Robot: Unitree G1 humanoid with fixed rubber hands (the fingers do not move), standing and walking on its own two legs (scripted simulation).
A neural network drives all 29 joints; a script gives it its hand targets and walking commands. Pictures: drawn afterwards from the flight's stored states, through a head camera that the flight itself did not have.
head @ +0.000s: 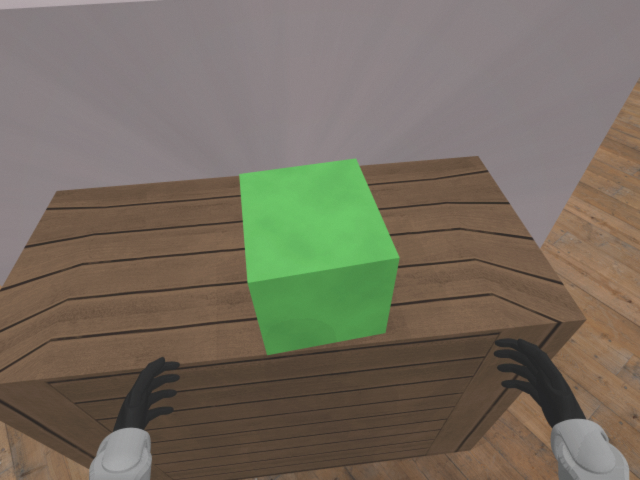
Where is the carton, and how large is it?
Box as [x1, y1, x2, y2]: [239, 158, 399, 354]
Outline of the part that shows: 355,158 239,174 247,282 267,354 385,332 399,257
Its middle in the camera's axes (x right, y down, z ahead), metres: -0.01 +0.02 +0.59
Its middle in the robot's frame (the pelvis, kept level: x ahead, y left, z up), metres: +0.43 +0.02 +0.03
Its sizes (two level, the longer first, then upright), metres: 0.211 0.183 0.178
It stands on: a pedestal, 0.71 m high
